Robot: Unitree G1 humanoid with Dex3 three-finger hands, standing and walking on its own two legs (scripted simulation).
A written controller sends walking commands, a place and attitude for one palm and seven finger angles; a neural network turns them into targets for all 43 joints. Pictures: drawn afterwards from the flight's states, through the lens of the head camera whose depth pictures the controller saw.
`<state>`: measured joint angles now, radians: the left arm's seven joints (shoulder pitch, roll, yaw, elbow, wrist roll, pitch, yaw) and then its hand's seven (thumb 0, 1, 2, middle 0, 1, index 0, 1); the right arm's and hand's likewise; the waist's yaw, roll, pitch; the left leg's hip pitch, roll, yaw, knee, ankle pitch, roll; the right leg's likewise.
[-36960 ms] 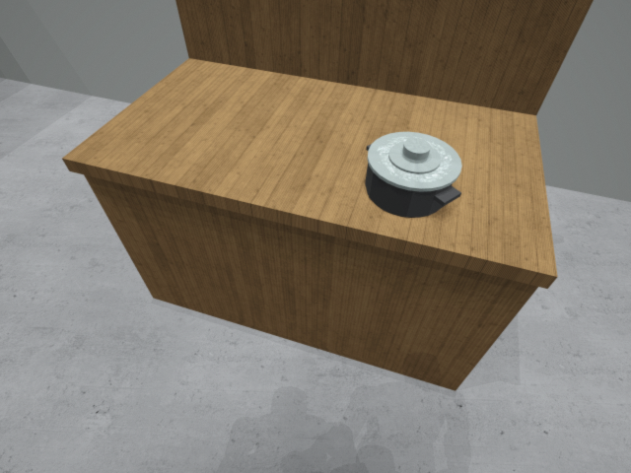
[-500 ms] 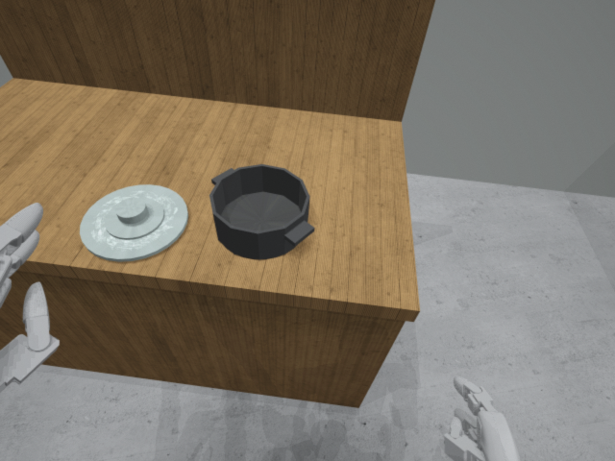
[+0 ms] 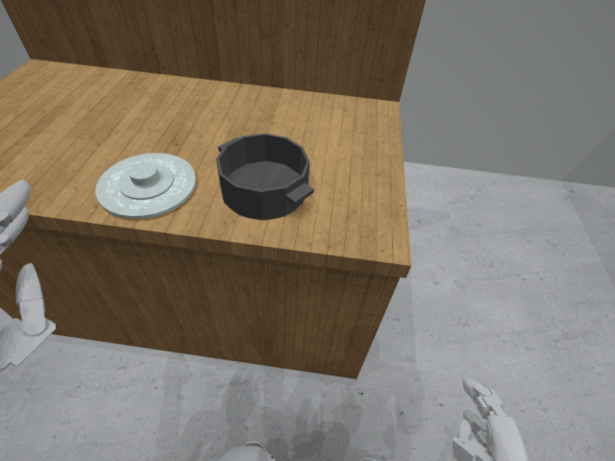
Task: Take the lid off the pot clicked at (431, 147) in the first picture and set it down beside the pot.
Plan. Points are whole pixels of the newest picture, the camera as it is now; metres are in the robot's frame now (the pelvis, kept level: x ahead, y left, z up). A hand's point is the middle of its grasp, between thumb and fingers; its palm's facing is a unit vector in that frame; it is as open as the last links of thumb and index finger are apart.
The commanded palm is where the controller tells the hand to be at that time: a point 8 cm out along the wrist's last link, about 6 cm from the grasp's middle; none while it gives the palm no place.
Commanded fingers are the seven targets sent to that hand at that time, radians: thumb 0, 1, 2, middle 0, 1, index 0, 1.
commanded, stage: step back with the hand held close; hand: left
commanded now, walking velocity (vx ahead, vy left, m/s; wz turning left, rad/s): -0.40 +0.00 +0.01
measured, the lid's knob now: (143, 173) +0.64 +0.36 -0.04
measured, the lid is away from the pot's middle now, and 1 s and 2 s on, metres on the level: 0.25 0.25 0.25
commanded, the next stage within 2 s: stop stepping back and stand still in 0.36 s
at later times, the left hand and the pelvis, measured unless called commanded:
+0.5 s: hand (30, 422) +0.12 +0.21 +0.19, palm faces +0.26 -0.86 -0.44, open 7.4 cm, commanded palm +0.04 +0.27 +0.20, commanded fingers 0.00 0.90 0.90 -0.20 -0.30 -0.20 -0.30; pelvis -0.10 +0.00 -0.01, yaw -2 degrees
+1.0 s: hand out of the picture +0.00 +0.23 +0.19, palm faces +0.30 -0.83 -0.46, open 7.4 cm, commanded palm -0.07 +0.29 +0.20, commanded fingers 0.00 0.90 0.90 -0.20 -0.30 -0.20 -0.30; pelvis -0.20 +0.02 -0.02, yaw -1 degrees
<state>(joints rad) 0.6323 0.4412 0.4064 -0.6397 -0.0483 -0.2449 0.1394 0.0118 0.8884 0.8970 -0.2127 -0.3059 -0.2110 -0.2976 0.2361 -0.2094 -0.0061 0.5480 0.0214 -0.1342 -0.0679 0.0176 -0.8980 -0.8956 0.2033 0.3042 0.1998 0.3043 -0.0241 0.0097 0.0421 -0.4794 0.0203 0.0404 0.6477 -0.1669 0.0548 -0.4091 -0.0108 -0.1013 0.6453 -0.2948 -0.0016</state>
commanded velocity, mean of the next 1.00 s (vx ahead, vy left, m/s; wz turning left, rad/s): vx -0.05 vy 0.00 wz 0.00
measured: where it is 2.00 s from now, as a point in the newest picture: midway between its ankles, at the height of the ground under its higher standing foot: outside the picture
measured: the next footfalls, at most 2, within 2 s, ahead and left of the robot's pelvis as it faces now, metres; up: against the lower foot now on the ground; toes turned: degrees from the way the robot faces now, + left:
left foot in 0.22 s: +0.04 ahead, +0.14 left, +0.00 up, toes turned +2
right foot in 0.50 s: -0.07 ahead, -0.15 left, +0.00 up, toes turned -4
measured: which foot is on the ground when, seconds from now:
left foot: down 0.00-0.06, up 0.08-0.20, down 0.22-0.54, up 0.56-0.72, down 0.74-1.00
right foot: down 0.00-0.24, up 0.26-0.48, down 0.50-0.76, up 0.78-0.94, down 0.96-1.00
